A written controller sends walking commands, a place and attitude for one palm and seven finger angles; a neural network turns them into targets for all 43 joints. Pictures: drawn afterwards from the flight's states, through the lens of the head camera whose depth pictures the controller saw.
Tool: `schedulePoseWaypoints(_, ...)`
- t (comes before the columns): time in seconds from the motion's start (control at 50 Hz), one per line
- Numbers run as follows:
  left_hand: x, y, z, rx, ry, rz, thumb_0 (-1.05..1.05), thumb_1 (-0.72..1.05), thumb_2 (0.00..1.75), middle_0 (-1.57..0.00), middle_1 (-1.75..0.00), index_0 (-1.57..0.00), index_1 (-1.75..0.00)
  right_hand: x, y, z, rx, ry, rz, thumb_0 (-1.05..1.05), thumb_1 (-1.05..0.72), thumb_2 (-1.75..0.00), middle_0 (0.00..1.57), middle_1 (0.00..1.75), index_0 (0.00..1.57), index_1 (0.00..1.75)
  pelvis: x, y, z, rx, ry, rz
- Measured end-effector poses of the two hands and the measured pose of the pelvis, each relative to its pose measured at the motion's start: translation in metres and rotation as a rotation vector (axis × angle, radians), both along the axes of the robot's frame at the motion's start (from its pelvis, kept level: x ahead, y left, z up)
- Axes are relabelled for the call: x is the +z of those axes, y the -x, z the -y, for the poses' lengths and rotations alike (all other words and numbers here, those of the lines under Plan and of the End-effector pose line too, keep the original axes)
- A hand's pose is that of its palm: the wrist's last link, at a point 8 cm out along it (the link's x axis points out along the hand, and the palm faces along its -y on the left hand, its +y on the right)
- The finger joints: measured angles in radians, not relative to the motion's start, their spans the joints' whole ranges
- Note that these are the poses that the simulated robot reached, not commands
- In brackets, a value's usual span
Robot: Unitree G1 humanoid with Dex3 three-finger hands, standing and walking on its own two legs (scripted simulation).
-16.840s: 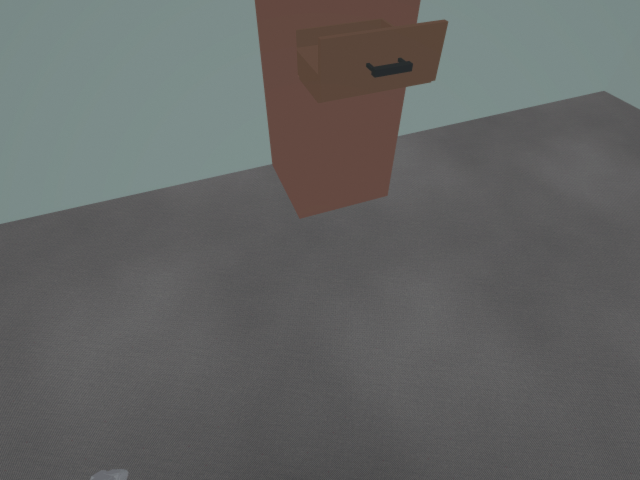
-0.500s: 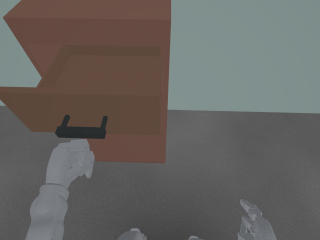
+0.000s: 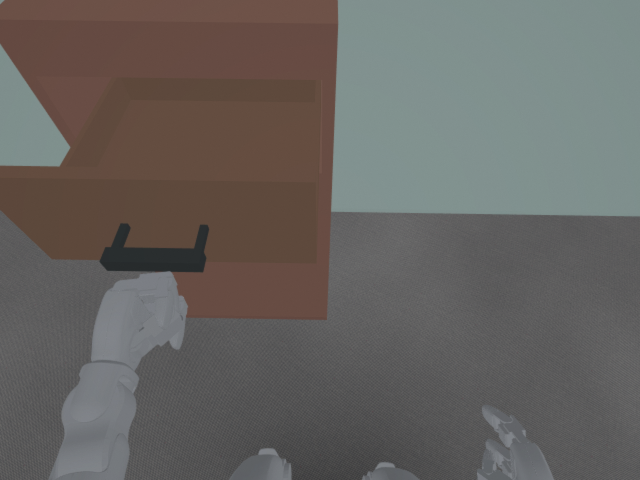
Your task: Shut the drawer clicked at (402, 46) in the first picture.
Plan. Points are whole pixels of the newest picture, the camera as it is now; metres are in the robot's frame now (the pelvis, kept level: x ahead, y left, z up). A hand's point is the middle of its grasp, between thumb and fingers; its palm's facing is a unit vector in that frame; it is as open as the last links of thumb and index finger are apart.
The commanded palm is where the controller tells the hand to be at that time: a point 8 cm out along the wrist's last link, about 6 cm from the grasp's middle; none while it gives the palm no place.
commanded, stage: push the drawer shut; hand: left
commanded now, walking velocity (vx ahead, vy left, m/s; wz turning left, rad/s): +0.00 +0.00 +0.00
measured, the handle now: (158, 245) +0.40 +0.23 +0.05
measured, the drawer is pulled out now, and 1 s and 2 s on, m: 0.20 0.14 0.02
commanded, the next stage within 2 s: none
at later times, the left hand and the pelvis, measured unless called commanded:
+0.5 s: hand (181, 301) +0.32 +0.18 +0.04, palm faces +0.00 -1.00 -0.05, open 3.0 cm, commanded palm +0.31 +0.24 +0.05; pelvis +0.00 +0.00 +0.00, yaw +0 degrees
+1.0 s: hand (187, 258) +0.38 +0.19 +0.04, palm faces -0.01 -1.00 -0.05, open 2.9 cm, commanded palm +0.37 +0.24 +0.05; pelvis -0.03 +0.00 -0.01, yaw +0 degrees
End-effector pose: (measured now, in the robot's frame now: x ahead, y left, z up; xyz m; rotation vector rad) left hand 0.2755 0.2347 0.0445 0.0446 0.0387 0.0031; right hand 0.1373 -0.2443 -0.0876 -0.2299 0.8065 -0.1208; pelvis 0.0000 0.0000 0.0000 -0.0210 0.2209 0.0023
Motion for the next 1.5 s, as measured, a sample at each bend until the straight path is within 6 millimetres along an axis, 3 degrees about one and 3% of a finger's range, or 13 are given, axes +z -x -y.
schedulePoseWaypoints(0.18, 0.003, -0.001, 0.005, -0.007, -0.001, 0.01, 0.02, 0.9, 0.9, -1.4, -1.6, -1.4, -1.6, 0.003, -0.007, -0.002, 0.005, -0.006, 0.023, 0.01, -0.91, -0.89, 0.2, 0.3, 0.2, 0.3, 0.0, 0.0, 0.0, 0.001, -0.001, 0.003)
schedulePoseWaypoints(0.32, 0.003, -0.016, 0.004, 0.003, -0.004, 0.023, 0.02, 0.9, 0.9, -1.4, -1.6, -1.4, -1.6, -0.001, -0.007, -0.002, 0.012, -0.004, 0.012, 0.01, -0.91, -0.89, 0.2, 0.3, 0.21, 0.3, -0.002, 0.001, 0.002, 0.004, 0.0, -0.002)
schedulePoseWaypoints(0.68, 0.0, -0.031, -0.005, -0.001, -0.008, 0.025, -0.05, 0.77, 0.93, -1.4, -1.6, -1.4, -1.6, -0.014, 0.024, 0.005, -0.005, 0.022, -0.081, 0.01, -0.91, -0.89, 0.2, 0.3, 0.2, 0.3, -0.005, 0.014, 0.003, 0.018, 0.008, -0.002)
schedulePoseWaypoints(0.9, 0.001, -0.066, -0.007, -0.011, -0.008, 0.016, -0.05, 0.76, 0.94, -1.4, -1.6, -1.4, -1.6, -0.019, 0.051, 0.006, -0.031, 0.035, -0.135, 0.01, -0.91, -0.89, 0.2, 0.3, 0.21, 0.3, -0.009, 0.024, 0.002, 0.016, 0.015, -0.015)
schedulePoseWaypoints(1.22, 0.001, -0.117, -0.009, -0.013, 0.003, 0.015, -0.04, 0.75, 0.91, -1.4, -1.6, -1.4, -1.6, -0.026, 0.101, 0.009, -0.097, 0.05, -0.289, 0.01, -0.91, -0.89, 0.2, 0.3, 0.21, 0.3, -0.013, 0.023, -0.006, -0.002, 0.022, -0.064)
schedulePoseWaypoints(1.5, 0.0, -0.154, -0.008, -0.003, 0.008, 0.013, -0.05, 0.75, 0.92, -1.4, -1.6, -1.4, -1.6, -0.032, 0.117, 0.003, -0.123, 0.048, -0.372, 0.01, -0.91, -0.89, 0.2, 0.3, 0.21, 0.3, -0.018, 0.019, -0.012, -0.011, 0.027, -0.107)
